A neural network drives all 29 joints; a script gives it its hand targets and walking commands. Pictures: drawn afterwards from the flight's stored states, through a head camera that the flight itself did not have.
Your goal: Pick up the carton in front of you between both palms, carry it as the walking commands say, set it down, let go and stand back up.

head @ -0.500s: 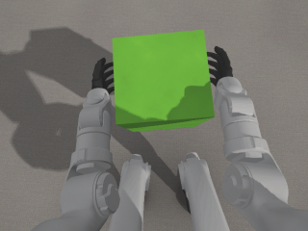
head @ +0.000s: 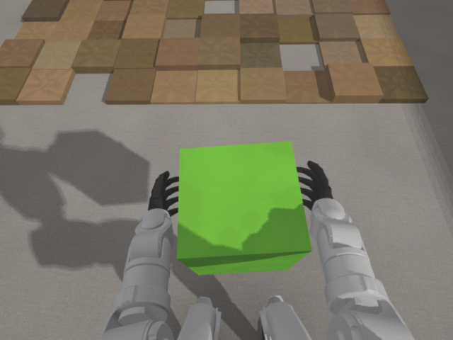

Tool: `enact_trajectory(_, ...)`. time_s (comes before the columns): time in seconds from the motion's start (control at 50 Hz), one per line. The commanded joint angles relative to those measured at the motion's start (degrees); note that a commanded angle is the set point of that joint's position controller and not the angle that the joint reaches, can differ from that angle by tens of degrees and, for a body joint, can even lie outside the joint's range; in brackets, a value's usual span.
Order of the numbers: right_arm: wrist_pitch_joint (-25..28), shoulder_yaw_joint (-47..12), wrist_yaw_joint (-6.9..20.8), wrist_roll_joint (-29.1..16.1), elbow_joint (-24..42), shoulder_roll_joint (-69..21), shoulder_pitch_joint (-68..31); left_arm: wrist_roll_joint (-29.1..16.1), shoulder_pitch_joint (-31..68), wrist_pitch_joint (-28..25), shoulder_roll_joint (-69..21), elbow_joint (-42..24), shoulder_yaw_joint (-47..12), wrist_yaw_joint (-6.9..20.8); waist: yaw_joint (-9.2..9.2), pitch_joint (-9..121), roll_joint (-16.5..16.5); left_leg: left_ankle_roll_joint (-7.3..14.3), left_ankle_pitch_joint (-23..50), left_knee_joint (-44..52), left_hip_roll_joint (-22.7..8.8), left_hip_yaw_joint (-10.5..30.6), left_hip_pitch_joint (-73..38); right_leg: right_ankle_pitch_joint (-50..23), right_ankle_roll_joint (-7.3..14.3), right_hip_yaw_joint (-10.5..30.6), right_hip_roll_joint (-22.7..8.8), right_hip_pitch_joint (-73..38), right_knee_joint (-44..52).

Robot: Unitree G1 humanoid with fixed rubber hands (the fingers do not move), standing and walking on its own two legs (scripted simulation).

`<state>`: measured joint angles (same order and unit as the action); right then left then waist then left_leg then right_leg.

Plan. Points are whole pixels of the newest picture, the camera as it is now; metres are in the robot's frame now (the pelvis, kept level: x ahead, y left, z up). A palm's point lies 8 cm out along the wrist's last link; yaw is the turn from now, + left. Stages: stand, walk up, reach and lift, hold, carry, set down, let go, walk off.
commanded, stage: reach and lift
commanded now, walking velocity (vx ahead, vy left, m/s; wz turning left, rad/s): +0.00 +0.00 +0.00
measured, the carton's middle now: (239, 216) +0.38 +0.00 -0.12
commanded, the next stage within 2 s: hold in 1.52 s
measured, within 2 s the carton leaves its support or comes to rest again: neither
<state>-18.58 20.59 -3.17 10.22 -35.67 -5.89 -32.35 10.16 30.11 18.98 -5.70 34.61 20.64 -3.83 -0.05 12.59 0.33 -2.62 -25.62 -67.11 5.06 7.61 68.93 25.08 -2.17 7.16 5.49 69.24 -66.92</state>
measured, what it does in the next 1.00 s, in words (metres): rises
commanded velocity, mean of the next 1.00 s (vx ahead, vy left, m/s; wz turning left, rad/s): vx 0.00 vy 0.00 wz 0.00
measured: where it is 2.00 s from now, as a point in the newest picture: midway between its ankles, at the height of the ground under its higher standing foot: outside the picture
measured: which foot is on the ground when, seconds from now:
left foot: down 0.00-1.00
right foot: down 0.00-1.00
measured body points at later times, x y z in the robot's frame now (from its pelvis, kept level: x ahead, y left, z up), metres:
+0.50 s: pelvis +0.03 +0.00 +0.10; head +0.02 +0.01 +0.55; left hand +0.34 +0.16 +0.10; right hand +0.34 -0.15 +0.11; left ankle +0.05 +0.14 -0.63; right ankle +0.05 -0.13 -0.63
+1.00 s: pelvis +0.02 +0.00 +0.11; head +0.00 +0.00 +0.56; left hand +0.33 +0.15 +0.11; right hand +0.34 -0.15 +0.12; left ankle +0.05 +0.13 -0.63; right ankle +0.05 -0.13 -0.63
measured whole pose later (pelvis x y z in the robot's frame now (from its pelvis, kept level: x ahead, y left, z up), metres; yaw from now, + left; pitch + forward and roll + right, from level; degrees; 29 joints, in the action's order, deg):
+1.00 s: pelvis +0.02 +0.00 +0.11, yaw +0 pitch -4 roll +0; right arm -35.1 19.3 -0.2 17.8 -25.8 -9.6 -22.2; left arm 18.6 20.3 35.9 -9.0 25.2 18.2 0.1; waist 0.1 -1.4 0.2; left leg -1.4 -12.6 -27.6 2.4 8.2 11.3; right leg 12.4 -0.9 8.5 2.9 11.9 -28.1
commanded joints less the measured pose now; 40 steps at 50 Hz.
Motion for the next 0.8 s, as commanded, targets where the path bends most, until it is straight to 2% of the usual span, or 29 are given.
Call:
enact_trajectory(0.0, 0.8, -36.1, 14.3, -9.1, 0.6, -64.3, -25.9, -9.9, 31.2, -1.5, -63.6, -4.1, -37.8, 14.8, -0.40, 39.0, 0.5, 1.3, 20.4, 13.7, 3.5, -4.3, -30.2, -20.9, 0.8, -4.7, 3.3, -33.3, 13.6)
enact_trajectory(0.04, 0.3, -37.1, 14.2, -8.8, 2.1, -64.3, -22.8, -8.9, 25.9, -0.7, -62.5, -3.3, -39.2, 14.8, -0.60, 34.9, 0.6, 1.4, 23.5, 16.4, 2.9, -3.2, -34.9, -22.1, 0.2, -4.1, 3.3, -34.1, 16.3)
enact_trajectory(0.06, -0.5, -37.0, 14.6, -8.5, 0.9, -61.7, -19.8, -7.8, 21.9, 0.6, -63.2, 1.3, -36.1, 14.8, 2.14, 30.6, -3.1, 1.2, 19.9, 19.0, 3.1, -4.4, -34.8, -19.5, 0.6, -3.9, 2.7, -36.5, 18.0)
enact_trajectory(0.12, -1.8, -36.0, 14.4, -6.5, 1.6, -60.7, -19.1, -9.2, 24.6, 1.5, -61.8, -2.6, -37.7, 15.3, -1.86, 25.0, 1.7, 2.2, 18.0, 22.1, 1.9, -2.6, -37.2, -18.1, 1.5, -4.2, 2.1, -39.9, 22.3)
enact_trajectory(0.14, -2.4, -36.6, 14.3, -8.3, 2.6, -63.5, -17.3, -8.2, 21.6, 1.6, -61.3, -5.4, -38.6, 15.3, 1.10, 24.7, 0.5, 1.9, 20.8, 25.0, 1.9, -2.5, -40.6, -20.1, 0.9, -3.6, 2.2, -41.3, 24.5)
enact_trajectory(0.16, -3.0, -35.9, 14.5, -6.9, 3.5, -61.7, -16.2, -7.8, 22.2, 2.6, -60.5, -3.2, -37.2, 15.3, -2.13, 21.1, 0.2, 1.5, 21.8, 25.3, 2.4, -3.1, -41.7, -23.4, 1.3, -2.6, 1.4, -43.4, 25.7)
enact_trajectory(0.18, -3.9, -33.8, 14.7, -6.9, 1.2, -59.5, -16.7, -6.0, 20.3, 3.8, -59.4, -0.8, -34.4, 15.4, 0.40, 18.5, -2.3, 1.5, 20.6, 27.2, 2.3, -3.1, -42.2, -21.3, 1.2, -2.3, 1.1, -43.3, 27.2)
enact_trajectory(0.2, -4.2, -34.8, 14.8, -6.4, 3.2, -58.7, -16.5, -7.4, 20.0, 3.3, -62.3, -4.0, -36.1, 15.7, -2.10, 18.9, -0.1, 1.5, 21.5, 28.1, 2.1, -2.9, -44.0, -21.5, 1.0, -2.9, 1.5, -45.9, 29.2)
enact_trajectory(0.22, -3.8, -38.0, 14.9, -9.7, 5.4, -61.3, -19.8, -8.9, 21.6, 3.3, -61.7, -8.1, -39.4, 15.5, 0.24, 22.3, -1.2, 2.0, 24.9, 28.5, 0.8, -1.1, -48.4, -24.0, 1.4, -3.4, 1.6, -47.7, 27.5)
enact_trajectory(0.26, -5.4, -38.6, 15.0, -9.8, 7.2, -63.0, -14.5, -9.9, 18.7, 4.5, -61.9, -8.7, -41.8, 15.2, -0.23, 22.0, -0.4, 1.4, 30.8, 31.1, 0.6, -1.3, -51.8, -29.4, 1.0, -3.2, 1.6, -51.5, 30.1)
enact_trajectory(0.28, -6.3, -36.7, 15.2, -9.9, 4.8, -62.1, -14.2, -8.2, 16.4, 5.8, -60.5, -4.6, -38.0, 15.3, 2.28, 17.6, -1.6, 1.7, 28.4, 32.6, 1.1, -1.2, -51.8, -26.5, 0.9, -2.3, 1.1, -52.2, 31.6)
enact_trajectory(0.3, -6.8, -36.8, 15.4, -8.2, 7.2, -59.7, -14.6, -8.0, 15.8, 6.8, -61.7, -4.6, -38.1, 15.6, -1.62, 15.1, -0.4, 1.6, 25.9, 33.8, 0.5, -1.8, -53.4, -24.2, 1.1, -3.0, 1.3, -51.9, 33.4)
enact_trajectory(0.32, -8.1, -37.8, 15.7, -8.5, 7.2, -59.8, -12.2, -8.1, 15.7, 7.5, -61.9, -6.2, -37.0, 15.9, 0.30, 13.7, -2.8, 1.1, 24.9, 35.1, 1.3, -2.6, -53.8, -22.4, 1.7, -2.3, 0.0, -53.6, 35.6)
enact_trajectory(0.34, -9.1, -38.6, 16.2, -8.9, 7.7, -60.8, -14.8, -9.0, 17.7, 8.0, -61.4, -9.1, -39.5, 15.8, -0.23, 12.0, 0.5, 1.5, 25.6, 36.9, 0.4, -1.9, -56.1, -24.6, 1.0, -2.3, 0.4, -54.7, 36.4)
enact_trajectory(0.36, -9.2, -39.7, 15.9, -10.6, 9.2, -63.0, -12.5, -10.0, 18.3, 8.7, -62.2, -10.0, -41.9, 16.4, 1.09, 13.5, -3.1, 1.3, 26.7, 37.1, 1.7, -2.8, -55.4, -26.3, 0.9, -1.4, 0.0, -59.1, 37.7)
enact_trajectory(0.4, -11.2, -39.2, 16.4, -10.4, 10.0, -63.8, -11.9, -9.6, 16.9, 10.2, -59.7, -13.9, -42.9, 16.7, -0.89, 13.4, -0.7, 1.5, 30.3, 39.2, 0.4, -1.4, -60.3, -28.2, 0.7, -2.0, 0.5, -59.9, 39.4)
enact_trajectory(0.44, -12.2, -38.4, 16.6, -9.9, 8.2, -61.2, -12.0, -10.3, 19.4, 11.6, -60.3, -14.5, -42.1, 16.6, -0.58, 9.9, -2.3, 0.9, 25.7, 41.0, 0.2, -2.0, -60.2, -23.6, 1.5, -2.5, 0.2, -60.7, 41.3)
enact_trajectory(0.46, -12.7, -40.2, 16.6, -10.0, 11.4, -61.0, -10.5, -8.8, 13.3, 12.9, -61.5, -9.4, -40.7, 16.9, 0.44, 7.8, -2.7, 1.2, 26.3, 41.8, 0.5, -2.6, -60.8, -24.0, 1.3, -1.8, -0.5, -60.9, 42.5)
enact_trajectory(0.48, -13.7, -39.5, 16.8, -9.3, 12.4, -58.9, -9.6, -9.4, 12.1, 13.4, -60.4, -11.2, -40.4, 16.5, -0.61, 4.4, -0.3, 1.5, 27.1, 43.0, -0.2, -2.3, -62.3, -24.0, 0.8, -3.2, 0.5, -59.2, 42.4)
enact_trajectory(0.52, -15.1, -33.9, 17.3, -6.7, 9.0, -57.3, -13.8, -7.3, 17.8, 14.6, -58.4, -11.1, -36.8, 16.7, -1.99, 1.1, 0.9, 1.5, 18.9, 44.5, -0.4, -2.1, -61.4, -16.1, 1.4, -4.2, 0.5, -58.2, 44.6)
enact_trajectory(0.54, -15.3, -34.1, 17.5, -7.4, 8.0, -57.8, -11.3, -7.8, 18.3, 15.3, -59.0, -12.4, -37.8, 16.8, -1.39, -2.0, -2.2, 1.2, 13.5, 44.7, 0.0, -2.1, -60.5, -11.2, 2.1, -3.5, -0.4, -58.5, 44.9)
enact_trajectory(0.56, -15.6, -34.1, 18.0, -7.0, 9.5, -58.5, -14.4, -6.9, 17.4, 15.4, -57.9, -9.7, -34.7, 17.5, 0.36, -3.2, 1.1, 1.9, 12.2, 45.7, 0.0, -2.6, -58.8, -9.6, 1.6, -4.0, -0.2, -58.2, 45.9)
enact_trajectory(0.58, -15.7, -33.8, 18.3, -7.5, 9.8, -58.1, -17.4, -6.7, 17.7, 15.8, -58.9, -8.4, -34.8, 17.7, -0.08, -2.9, -1.5, 1.7, 10.2, 46.0, -0.2, -3.1, -58.8, -8.4, 1.9, -4.4, -0.2, -57.7, 45.4)
enact_trajectory(0.64, -15.8, -31.6, 18.7, -6.6, 7.5, -57.8, -20.8, -6.7, 24.6, 15.7, -60.0, -7.3, -32.3, 18.3, -0.72, -2.9, 0.0, 2.1, 6.5, 45.4, -0.5, -3.0, -58.3, -6.3, 2.3, -4.8, 0.0, -58.5, 44.1)
enact_trajectory(0.7, -15.5, -34.1, 19.1, -8.2, 8.4, -63.1, -20.9, -8.0, 25.7, 14.8, -59.7, -12.6, -36.6, 18.5, -0.03, 1.9, 0.1, 2.2, 12.3, 44.4, 0.1, -3.9, -62.3, -11.0, 1.5, -3.2, -0.6, -59.6, 44.5)
enact_trajectory(0.72, -15.4, -33.6, 19.1, -7.1, 10.1, -61.0, -21.8, -8.1, 26.8, 15.0, -61.5, -12.1, -36.3, 18.3, -1.96, 4.6, -2.2, 1.6, 14.9, 43.8, 0.6, -4.2, -63.9, -14.2, 1.7, -2.6, -0.9, -60.7, 44.2)
enact_trajectory(0.74, -16.1, -34.2, 18.8, -7.5, 8.3, -63.0, -21.5, -7.7, 23.9, 14.7, -60.9, -10.0, -33.9, 18.4, 0.99, 3.2, 2.0, 2.6, 15.3, 43.9, 0.2, -3.7, -63.9, -14.1, 1.0, -3.0, -0.1, -59.1, 44.2)
enact_trajectory(0.76, -15.5, -33.5, 18.8, -7.8, 8.8, -61.8, -22.1, -7.9, 27.9, 14.5, -60.5, -12.9, -35.0, 18.4, -0.32, 4.9, -0.5, 1.9, 14.7, 43.8, 0.1, -3.9, -61.0, -13.9, 1.5, -3.7, -0.2, -62.7, 43.6)
enact_trajectory(0.78, -15.9, -33.0, 18.8, -7.7, 6.6, -62.9, -20.5, -7.5, 25.3, 14.5, -61.0, -11.7, -34.6, 18.6, 1.72, 5.2, 0.7, 2.7, 17.4, 44.2, 0.6, -4.0, -61.7, -15.6, 0.9, -3.2, -0.4, -62.5, 43.9)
